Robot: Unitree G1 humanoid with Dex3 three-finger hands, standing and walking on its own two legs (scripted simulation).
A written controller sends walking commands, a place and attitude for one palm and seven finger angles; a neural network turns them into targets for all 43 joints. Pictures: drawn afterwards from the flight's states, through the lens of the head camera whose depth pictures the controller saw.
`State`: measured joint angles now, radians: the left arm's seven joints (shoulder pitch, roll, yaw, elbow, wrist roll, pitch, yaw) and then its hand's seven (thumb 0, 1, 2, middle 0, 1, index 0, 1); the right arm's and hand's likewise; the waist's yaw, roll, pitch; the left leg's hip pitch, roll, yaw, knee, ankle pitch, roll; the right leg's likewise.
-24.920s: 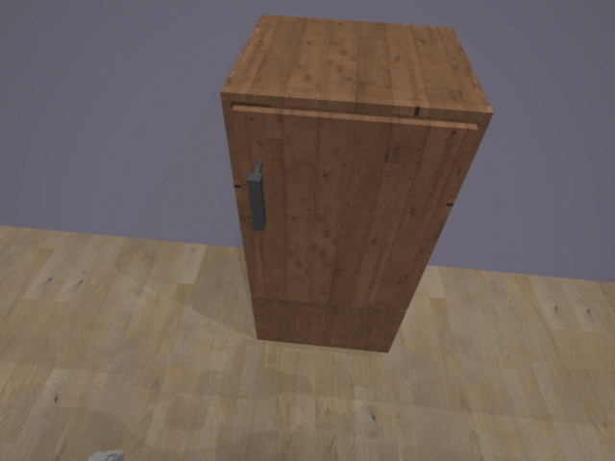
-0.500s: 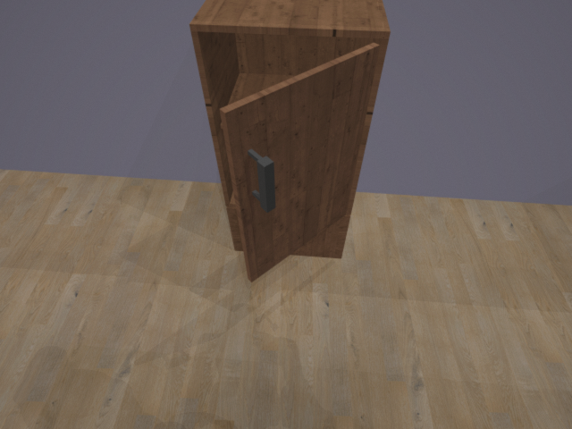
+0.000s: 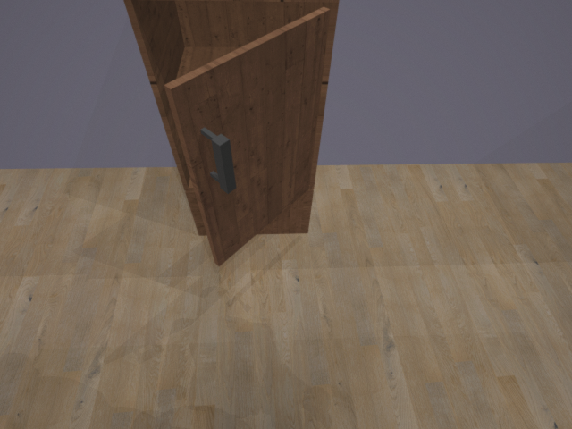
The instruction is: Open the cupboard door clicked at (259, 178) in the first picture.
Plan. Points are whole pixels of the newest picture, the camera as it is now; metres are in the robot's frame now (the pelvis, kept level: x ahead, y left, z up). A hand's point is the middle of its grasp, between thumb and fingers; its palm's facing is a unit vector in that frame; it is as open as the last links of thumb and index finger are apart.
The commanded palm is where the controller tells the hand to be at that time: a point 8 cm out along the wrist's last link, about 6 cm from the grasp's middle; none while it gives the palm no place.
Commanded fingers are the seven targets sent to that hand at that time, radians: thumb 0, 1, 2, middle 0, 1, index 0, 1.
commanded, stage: walk to a spot facing it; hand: left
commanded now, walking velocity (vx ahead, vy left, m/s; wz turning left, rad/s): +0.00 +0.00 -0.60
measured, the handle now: (217, 160) +0.59 +0.18 -0.03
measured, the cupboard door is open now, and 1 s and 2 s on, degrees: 46 46 46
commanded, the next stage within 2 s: none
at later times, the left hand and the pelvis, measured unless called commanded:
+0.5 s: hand out of the picture +0.11 +0.12 -0.16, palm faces -0.24 -0.94 -0.25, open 7.3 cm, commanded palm none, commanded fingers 0.00 0.90 0.90 -0.20 -0.30 -0.20 -0.30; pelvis +0.01 -0.06 +0.00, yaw -17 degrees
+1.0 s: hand (259, 369) +0.23 +0.06 -0.16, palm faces -0.57 -0.78 -0.26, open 7.3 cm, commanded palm none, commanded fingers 0.00 0.90 0.90 -0.20 -0.30 -0.20 -0.30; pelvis +0.02 -0.07 +0.00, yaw -36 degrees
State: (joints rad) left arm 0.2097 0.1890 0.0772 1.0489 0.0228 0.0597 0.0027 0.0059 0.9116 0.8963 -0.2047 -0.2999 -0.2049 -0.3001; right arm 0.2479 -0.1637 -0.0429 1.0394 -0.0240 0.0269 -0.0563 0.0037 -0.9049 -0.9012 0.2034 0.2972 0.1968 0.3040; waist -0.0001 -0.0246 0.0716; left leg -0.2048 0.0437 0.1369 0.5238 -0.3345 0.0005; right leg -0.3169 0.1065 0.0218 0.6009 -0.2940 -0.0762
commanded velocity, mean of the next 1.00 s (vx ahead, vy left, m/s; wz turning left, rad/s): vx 0.00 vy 0.00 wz -0.60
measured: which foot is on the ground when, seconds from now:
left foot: down 0.00-0.24, up 0.26-0.64, down 0.66-1.00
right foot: up 0.00-0.22, down 0.24-0.66, up 0.68-1.00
